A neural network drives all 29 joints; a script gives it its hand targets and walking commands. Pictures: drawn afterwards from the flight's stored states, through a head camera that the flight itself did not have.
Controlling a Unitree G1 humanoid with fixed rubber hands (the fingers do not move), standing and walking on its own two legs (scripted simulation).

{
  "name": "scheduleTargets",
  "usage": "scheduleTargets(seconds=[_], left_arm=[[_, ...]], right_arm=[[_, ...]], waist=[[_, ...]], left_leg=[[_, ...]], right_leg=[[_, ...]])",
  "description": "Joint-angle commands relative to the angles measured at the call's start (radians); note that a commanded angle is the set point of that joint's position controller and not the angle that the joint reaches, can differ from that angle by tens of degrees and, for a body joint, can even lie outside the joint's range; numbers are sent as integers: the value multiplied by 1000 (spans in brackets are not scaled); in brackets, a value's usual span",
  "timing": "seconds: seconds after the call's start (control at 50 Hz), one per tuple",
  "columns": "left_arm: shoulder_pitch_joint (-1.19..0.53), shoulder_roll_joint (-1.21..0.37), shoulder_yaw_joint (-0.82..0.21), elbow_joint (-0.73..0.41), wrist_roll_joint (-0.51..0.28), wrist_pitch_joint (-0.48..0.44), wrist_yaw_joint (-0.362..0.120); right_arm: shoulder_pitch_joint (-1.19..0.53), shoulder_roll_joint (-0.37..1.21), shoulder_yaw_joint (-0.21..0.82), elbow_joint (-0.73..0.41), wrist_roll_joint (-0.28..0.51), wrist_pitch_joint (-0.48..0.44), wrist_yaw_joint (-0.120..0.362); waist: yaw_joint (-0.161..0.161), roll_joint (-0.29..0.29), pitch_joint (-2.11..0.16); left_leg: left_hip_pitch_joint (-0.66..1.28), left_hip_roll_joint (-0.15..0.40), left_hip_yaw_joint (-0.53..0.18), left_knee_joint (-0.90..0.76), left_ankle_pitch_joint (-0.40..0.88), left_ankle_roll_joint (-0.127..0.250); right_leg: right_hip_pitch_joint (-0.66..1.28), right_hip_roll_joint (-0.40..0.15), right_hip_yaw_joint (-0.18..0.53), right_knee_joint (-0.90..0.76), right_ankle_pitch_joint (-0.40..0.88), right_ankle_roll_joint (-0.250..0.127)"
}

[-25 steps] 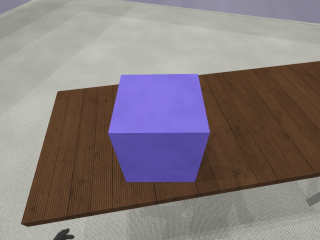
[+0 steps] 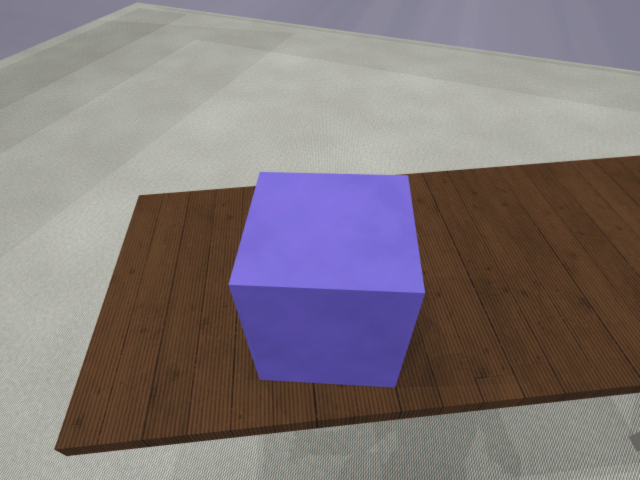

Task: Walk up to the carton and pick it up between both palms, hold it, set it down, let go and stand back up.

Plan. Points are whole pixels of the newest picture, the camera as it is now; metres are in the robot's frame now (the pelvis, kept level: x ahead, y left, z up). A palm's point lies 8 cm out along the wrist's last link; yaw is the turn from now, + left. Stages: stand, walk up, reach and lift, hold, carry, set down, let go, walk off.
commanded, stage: walk up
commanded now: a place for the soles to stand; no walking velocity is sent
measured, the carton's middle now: (329, 283) +0.40 +0.02 +0.01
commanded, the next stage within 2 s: reach and lift in 1.44 s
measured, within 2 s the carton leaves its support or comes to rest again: neither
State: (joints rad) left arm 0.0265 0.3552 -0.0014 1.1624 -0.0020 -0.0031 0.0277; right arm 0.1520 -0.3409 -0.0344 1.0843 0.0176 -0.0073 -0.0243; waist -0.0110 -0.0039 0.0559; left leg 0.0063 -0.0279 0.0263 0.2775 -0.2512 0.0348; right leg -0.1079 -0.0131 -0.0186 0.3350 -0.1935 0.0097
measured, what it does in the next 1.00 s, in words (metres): stands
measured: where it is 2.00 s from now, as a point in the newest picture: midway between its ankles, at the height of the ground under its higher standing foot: outside the picture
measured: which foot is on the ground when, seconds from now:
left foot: down 0.00-1.00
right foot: down 0.00-1.00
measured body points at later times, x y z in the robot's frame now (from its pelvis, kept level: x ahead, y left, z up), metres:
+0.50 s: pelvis -0.02 -0.03 +0.00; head -0.02 -0.03 +0.45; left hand +0.05 +0.27 -0.13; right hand +0.03 -0.33 -0.14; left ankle -0.06 +0.09 -0.75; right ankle -0.01 -0.13 -0.75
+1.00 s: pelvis -0.02 -0.03 +0.00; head -0.02 -0.04 +0.45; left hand +0.05 +0.27 -0.13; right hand +0.03 -0.33 -0.14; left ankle -0.06 +0.09 -0.75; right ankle -0.01 -0.13 -0.75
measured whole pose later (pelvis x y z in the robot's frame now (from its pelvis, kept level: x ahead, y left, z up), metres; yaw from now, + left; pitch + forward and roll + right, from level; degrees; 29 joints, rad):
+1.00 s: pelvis -0.02 -0.03 +0.00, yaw +2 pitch -3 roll +0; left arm 0.11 0.33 0.01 1.15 0.00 -0.02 0.01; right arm 0.19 -0.34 -0.01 1.14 0.01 -0.03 -0.03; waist -0.01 0.02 0.04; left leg -0.02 0.01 -0.02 0.27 -0.21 -0.01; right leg -0.09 0.02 -0.06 0.28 -0.14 -0.04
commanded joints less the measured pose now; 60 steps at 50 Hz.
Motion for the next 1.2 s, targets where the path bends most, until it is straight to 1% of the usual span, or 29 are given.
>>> scheduleTargets(seconds=[0.0, 0.02, 0.04, 0.06, 0.08, 0.12, 0.16, 0.2, 0.22, 0.24, 0.28, 0.32, 0.38, 0.46, 0.5, 0.52, 0.54, 0.58, 0.6, 0.64, 0.66, 0.68, 0.84, 0.92, 0.94, 1.0, 1.04, 1.1, 1.18], left_arm=[[-70, 199, 39, -42, -2, -25, 10], [-58, 190, 42, -41, -3, -29, 9], [-48, 199, 42, -26, -4, -27, 7], [-44, 190, 46, -37, -4, -30, 9], [-46, 197, 45, -32, -4, -30, 5], [-31, 178, 40, -27, -3, -29, 4], [-32, 187, 45, -20, 0, -31, 4], [-16, 180, 44, -20, 2, -35, 2], [-19, 164, 42, -21, -4, -36, 3], [-8, 182, 49, -18, 0, -40, 1], [-5, 185, 49, -20, -3, -39, 0], [5, 178, 52, -25, -2, -38, 0], [5, 175, 51, -31, -1, -38, 0], [16, 180, 50, -38, -2, -36, -1], [16, 183, 52, -49, -4, -34, -2], [18, 184, 54, -42, -3, -35, -3], [29, 185, 51, -33, -3, -35, -3], [23, 180, 53, -47, -4, -37, -5], [30, 182, 54, -43, -3, -36, -7], [39, 178, 54, -46, -5, -35, -4], [34, 181, 52, -39, -2, -38, -4], [44, 176, 56, -46, 0, -38, -4], [59, 177, 47, -61, -2, -36, -6], [47, 173, 48, -68, -1, -37, -7], [46, 169, 45, -64, -2, -38, -5], [55, 181, 59, -76, 2, -22, -12], [54, 181, 62, -78, 1, -23, -12], [70, 178, 65, -92, -3, -23, -14], [64, 181, 64, -91, 1, -19, -17]], right_arm=[[-16, -210, -38, -37, -4, -21, -10], [-24, -199, -35, -27, 0, -23, -10], [-10, -209, -36, -17, 1, -24, -10], [-16, -205, -37, -17, -2, -25, -8], [-13, -199, -34, -2, 2, -25, -7], [-9, -189, -27, 0, -2, -25, -10], [-10, -205, -32, 3, -4, -27, -12], [-3, -205, -31, 11, -3, -28, -10], [1, -194, -28, 21, -2, -32, -11], [-12, -203, -28, 15, -3, -33, -11], [-8, -196, -27, 20, -1, -32, -10], [-2, -189, -24, 28, -7, -33, -11], [-3, -199, -22, 22, -12, -36, -11], [8, -186, -22, 28, -8, -30, -10], [4, -194, -19, 22, -13, -36, -8], [2, -197, -23, 26, -12, -36, -8], [20, -191, -23, 27, -7, -35, -10], [44, -193, -15, 36, -8, -34, -12], [50, -189, -15, 44, -5, -33, -14], [24, -193, -13, 26, -7, -36, -14], [42, -190, -14, 31, -7, -39, -13], [39, -184, -14, 28, -8, -38, -14], [41, -197, -12, 23, -2, -38, -15], [67, -203, -15, 21, -4, -39, -18], [53, -194, -15, 25, -2, -37, -18], [65, -225, -17, 1, -17, -44, -22], [46, -207, -20, -8, -16, -43, -23], [51, -204, -17, -17, -14, -38, -25], [65, -223, -17, -29, -14, -41, -25]], waist=[[-4, 15, -96], [0, 16, -87], [-6, -15, -102], [1, 13, -86], [-4, -10, -89], [-2, 34, -46], [1, -8, -44], [2, -18, -61], [0, 10, -68], [2, -19, -55], [1, -24, -59], [10, -2, -47], [7, -2, -42], [10, 13, -10], [11, -6, -18], [4, 26, -22], [8, -23, -34], [-1, 4, -42], [3, 1, -36], [14, 35, -39], [4, -4, -46], [15, 5, -58], [11, 27, -50], [0, 11, -58], [6, -16, -41], [2, -8, -39], [10, -10, -23], [15, 31, -37], [10, -7, -16]], left_leg=[[-13, 181, -107, -37, 365, -24], [-20, 180, -107, -34, 371, -11], [1, 187, -102, -26, 357, -19], [-16, 182, -107, -39, 332, -9], [-26, 183, -114, -39, 299, -7], [-42, 183, -121, -48, 249, -11], [-41, 184, -122, -55, 258, -7], [-40, 181, -125, -60, 219, -7], [-49, 178, -133, -68, 221, -3], [-58, 177, -135, -58, 244, -2], [-31, 177, -124, -62, 203, -10], [-82, 174, -141, -75, 180, -10], [-73, 175, -127, -69, 205, -12], [-100, 170, -128, -66, 123, -14], [-102, 168, -137, -66, 132, -14], [-101, 170, -133, -66, 129, -14], [-71, 170, -144, -63, 135, -15], [-86, 171, -136, -62, 125, -15], [-96, 169, -145, -58, 129, -13], [-112, 172, -145, -59, 134, -10], [-92, 177, -152, -61, 155, -13], [-84, 177, -140, -60, 165, -16], [-97, 179, -155, -46, 169, -5], [-78, 182, -153, -43, 225, -9], [-87, 180, -150, -38, 220, -8], [-111, 182, -150, -26, 201, -9], [-115, 176, -156, -43, 201, -10], [-116, 170, -145, -32, 196, -11], [-137, 181, -153, -35, 183, -13]], right_leg=[[55, -144, 96, -22, 359, -52], [50, -150, 100, -29, 377, -50], [46, -144, 94, -38, 371, -47], [53, -147, 107, -46, 367, -49], [62, -146, 112, -55, 338, -45], [26, -152, 132, -72, 296, -49], [32, -150, 113, -70, 312, -46], [43, -147, 121, -83, 279, -49], [55, -149, 126, -88, 266, -47], [56, -154, 114, -91, 302, -45], [42, -147, 123, -100, 288, -43], [65, -150, 119, -98, 237, -44], [53, -147, 116, -104, 265, -40], [27, -150, 137, -123, 161, -39], [37, -135, 120, -128, 152, -35], [35, -144, 128, -125, 172, -36], [36, -140, 128, -124, 163, -37], [42, -147, 141, -126, 153, -43], [48, -151, 139, -133, 121, -37], [71, -148, 134, -125, 167, -39], [55, -149, 122, -117, 181, -41], [67, -153, 128, -123, 202, -37], [52, -141, 127, -123, 155, -30], [54, -142, 120, -103, 212, -33], [40, -146, 122, -102, 245, -32], [58, -127, 102, -92, 166, -40], [50, -134, 102, -89, 186, -38], [61, -141, 119, -89, 175, -49], [42, -133, 99, -87, 139, -43]])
